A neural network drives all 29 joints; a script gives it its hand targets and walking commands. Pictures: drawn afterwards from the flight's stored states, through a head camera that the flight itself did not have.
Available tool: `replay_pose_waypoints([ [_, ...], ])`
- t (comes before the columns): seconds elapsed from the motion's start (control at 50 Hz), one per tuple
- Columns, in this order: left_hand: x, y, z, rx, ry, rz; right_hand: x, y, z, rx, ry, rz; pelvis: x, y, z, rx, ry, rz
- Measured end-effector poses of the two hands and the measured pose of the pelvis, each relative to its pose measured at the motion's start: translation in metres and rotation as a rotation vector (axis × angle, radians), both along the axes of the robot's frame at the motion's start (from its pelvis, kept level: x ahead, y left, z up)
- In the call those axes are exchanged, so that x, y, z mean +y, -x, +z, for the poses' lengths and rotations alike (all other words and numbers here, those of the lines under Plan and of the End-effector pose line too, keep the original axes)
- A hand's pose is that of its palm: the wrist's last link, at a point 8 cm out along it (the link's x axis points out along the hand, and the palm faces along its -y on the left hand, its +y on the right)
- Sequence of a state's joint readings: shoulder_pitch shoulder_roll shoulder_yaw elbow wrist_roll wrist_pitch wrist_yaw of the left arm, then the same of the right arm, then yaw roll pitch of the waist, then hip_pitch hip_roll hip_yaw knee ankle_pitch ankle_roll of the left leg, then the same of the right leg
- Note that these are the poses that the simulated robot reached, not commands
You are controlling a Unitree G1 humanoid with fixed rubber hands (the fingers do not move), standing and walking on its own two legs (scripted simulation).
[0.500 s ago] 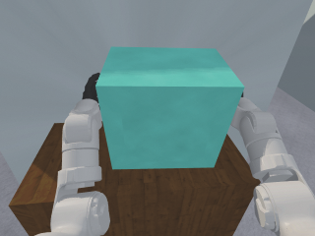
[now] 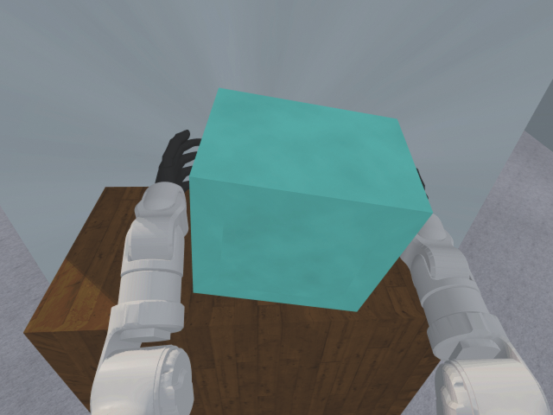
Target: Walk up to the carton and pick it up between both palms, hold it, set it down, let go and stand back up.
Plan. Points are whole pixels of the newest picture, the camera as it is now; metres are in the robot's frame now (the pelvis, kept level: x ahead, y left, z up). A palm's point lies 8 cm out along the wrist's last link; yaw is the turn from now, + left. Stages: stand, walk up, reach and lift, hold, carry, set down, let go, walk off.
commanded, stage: set down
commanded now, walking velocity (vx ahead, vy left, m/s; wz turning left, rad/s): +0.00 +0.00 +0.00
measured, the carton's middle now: (292, 207) +0.37 +0.00 +0.16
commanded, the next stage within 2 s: none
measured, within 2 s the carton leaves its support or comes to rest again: rests again in 1.90 s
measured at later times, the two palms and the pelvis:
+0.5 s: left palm (176, 203) +0.38 +0.18 +0.16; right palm (403, 208) +0.40 -0.17 +0.15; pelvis +0.02 -0.02 +0.00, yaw +1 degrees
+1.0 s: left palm (184, 209) +0.39 +0.17 +0.14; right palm (400, 214) +0.41 -0.18 +0.12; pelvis +0.02 -0.02 +0.00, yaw -1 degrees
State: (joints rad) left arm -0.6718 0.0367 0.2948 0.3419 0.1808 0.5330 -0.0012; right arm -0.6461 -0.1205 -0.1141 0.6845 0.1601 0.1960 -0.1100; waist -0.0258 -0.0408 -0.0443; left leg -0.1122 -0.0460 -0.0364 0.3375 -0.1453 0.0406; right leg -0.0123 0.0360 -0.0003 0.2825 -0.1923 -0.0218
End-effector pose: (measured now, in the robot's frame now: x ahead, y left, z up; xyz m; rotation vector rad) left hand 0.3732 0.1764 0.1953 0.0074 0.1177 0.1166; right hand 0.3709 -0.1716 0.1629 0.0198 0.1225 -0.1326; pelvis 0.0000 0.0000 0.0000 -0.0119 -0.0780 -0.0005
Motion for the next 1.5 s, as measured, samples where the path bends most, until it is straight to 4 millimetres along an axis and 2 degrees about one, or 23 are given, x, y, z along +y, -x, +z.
replay_pose_waypoints([
  [0.22,-0.004,-0.012,-0.005,-0.009,0.009,0.017,-0.006,-0.021,0.011,-0.016,0.035,0.015,-0.009,-0.014,0.000,0.014,-0.004,-0.003],
  [0.38,-0.001,-0.009,-0.025,0.006,0.027,0.032,-0.002,-0.025,0.001,-0.006,0.052,0.039,-0.015,-0.024,0.000,0.014,-0.006,0.009],
  [0.5,0.001,-0.007,-0.038,0.038,0.021,0.041,0.000,-0.026,-0.014,0.026,0.050,0.049,-0.017,-0.025,-0.001,0.014,-0.007,0.012],
  [0.6,0.001,-0.006,-0.041,0.041,0.022,0.049,0.000,-0.026,-0.022,0.027,0.041,0.051,-0.018,-0.023,-0.001,0.040,-0.006,0.014],
  [0.84,-0.003,-0.016,-0.043,0.067,0.017,0.046,-0.004,-0.033,-0.030,0.047,0.040,0.052,-0.018,-0.016,0.000,0.079,-0.009,-0.003],
  [1.5,-0.013,-0.033,-0.102,0.142,0.022,0.079,-0.014,-0.057,-0.077,0.105,0.070,0.090,-0.023,-0.023,0.000,0.218,-0.014,-0.025],
])
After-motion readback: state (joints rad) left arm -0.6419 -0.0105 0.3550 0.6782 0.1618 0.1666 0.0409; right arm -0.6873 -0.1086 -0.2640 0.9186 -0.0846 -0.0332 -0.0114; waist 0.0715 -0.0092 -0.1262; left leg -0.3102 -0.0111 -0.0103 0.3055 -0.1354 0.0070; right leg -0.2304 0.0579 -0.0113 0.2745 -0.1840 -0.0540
